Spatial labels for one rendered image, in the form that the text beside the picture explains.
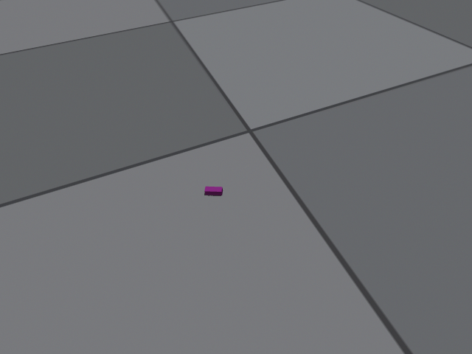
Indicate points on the small box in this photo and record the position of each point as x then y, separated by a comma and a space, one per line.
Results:
213, 190

